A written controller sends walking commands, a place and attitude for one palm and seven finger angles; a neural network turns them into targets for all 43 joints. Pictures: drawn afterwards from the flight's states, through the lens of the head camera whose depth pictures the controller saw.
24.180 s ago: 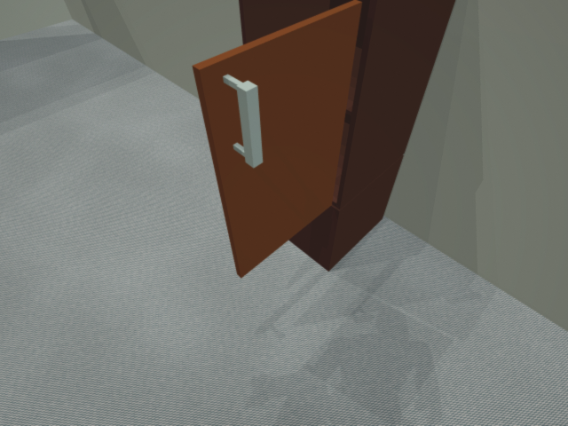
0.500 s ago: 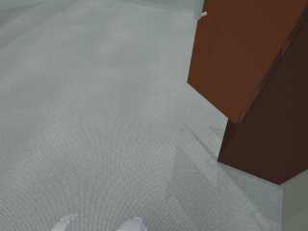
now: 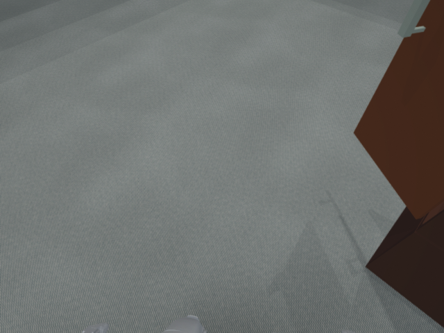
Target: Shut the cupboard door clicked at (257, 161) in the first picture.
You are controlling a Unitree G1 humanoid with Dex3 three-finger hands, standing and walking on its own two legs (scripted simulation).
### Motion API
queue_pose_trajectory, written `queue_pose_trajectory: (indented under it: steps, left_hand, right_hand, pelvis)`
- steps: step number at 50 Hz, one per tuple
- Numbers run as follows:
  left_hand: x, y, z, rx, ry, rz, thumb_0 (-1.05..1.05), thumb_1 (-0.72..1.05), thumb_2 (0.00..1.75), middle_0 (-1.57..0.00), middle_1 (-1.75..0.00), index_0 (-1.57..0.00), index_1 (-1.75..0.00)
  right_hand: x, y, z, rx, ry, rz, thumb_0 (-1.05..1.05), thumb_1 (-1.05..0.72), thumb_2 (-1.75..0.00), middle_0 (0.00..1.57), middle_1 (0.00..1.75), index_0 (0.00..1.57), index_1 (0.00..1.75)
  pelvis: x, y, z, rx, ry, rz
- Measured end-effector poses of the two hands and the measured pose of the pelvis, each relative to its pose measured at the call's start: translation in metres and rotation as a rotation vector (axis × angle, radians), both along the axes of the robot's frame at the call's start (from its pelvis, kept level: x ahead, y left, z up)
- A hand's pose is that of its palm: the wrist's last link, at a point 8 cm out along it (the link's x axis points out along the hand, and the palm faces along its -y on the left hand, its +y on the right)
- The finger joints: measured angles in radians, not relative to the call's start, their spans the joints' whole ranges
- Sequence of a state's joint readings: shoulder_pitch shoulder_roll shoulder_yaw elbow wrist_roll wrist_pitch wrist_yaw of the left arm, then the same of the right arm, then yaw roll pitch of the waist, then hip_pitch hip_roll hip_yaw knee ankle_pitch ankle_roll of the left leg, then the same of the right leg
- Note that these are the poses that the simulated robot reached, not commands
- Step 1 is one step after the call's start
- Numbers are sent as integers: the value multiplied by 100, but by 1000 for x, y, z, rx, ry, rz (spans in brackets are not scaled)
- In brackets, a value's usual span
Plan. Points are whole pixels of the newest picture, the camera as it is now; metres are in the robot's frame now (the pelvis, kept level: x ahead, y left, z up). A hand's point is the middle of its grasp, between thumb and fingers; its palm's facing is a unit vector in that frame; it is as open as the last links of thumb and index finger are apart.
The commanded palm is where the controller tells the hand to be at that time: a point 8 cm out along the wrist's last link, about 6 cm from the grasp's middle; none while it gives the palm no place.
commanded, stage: walk to a spot facing it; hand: left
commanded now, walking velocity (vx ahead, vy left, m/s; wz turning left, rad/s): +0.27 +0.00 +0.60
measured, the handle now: (427, 2) +0.81 -0.44 +0.17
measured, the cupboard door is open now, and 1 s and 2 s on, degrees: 59 59 59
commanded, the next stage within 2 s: turn to face it in 1.18 s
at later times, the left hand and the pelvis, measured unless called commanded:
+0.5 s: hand out of the picture +0.01 +0.26 -0.17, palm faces +0.35 -0.91 -0.22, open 7.4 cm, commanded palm none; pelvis +0.08 +0.06 +0.01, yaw +18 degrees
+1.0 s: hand (109, 273) +0.24 +0.27 -0.14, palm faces +0.54 -0.81 -0.23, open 7.2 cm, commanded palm none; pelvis +0.28 +0.08 +0.02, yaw +32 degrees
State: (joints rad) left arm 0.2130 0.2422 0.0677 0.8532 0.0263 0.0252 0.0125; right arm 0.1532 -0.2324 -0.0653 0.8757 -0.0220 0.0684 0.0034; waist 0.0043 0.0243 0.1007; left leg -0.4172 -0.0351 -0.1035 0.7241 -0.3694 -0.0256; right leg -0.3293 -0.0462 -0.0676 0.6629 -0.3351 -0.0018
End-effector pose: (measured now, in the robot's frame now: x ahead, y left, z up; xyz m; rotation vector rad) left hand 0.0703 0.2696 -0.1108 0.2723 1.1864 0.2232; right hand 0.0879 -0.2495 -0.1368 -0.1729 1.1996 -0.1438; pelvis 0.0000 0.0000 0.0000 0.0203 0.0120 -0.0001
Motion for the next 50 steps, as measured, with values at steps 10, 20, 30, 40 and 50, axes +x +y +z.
queue_pose_trajectory:
  steps: [10, 20, 30, 40, 50]
  left_hand:
    - [-48, -22, 9, -66, 48, 170, 1, 90, 89, -20, -30, -20, -30]
    - [-111, 2, -26, -162, 195, 378, 1, 90, 89, -20, -30, -20, -30]
    - [4, 57, -3, -115, 9, 373, 1, 91, 89, -20, -30, -20, -30]
    - [153, 67, 5, -36, -181, 319, 0, 91, 89, -20, -30, -20, -30]
    - [134, 40, 5, -103, -18, 560, 0, 94, 89, -20, -30, -20, -30]
  right_hand:
    - [39, 12, 20, 25, 44, 130, 1, -91, -90, 20, 30, 20, 30]
    - [144, 85, 26, -19, -91, 355, 1, -91, -90, 20, 30, 20, 30]
    - [139, 97, 29, -40, 54, 355, 1, -91, -90, 20, 30, 20, 30]
    - [175, 74, -12, -17, 267, 305, 1, -91, -90, 20, 30, 21, 30]
    - [341, 137, 18, -5, 124, 475, 1, -91, -90, 19, 30, 20, 30]
  pelvis:
    - [18, 0, 22, 16, 4, 156]
    - [52, 43, 3, -6, 3, 276]
    - [109, 63, 20, -16, -20, 355]
    - [208, 59, -2, 2, -22, 420]
    - [285, 84, 23, -14, -1, 559]
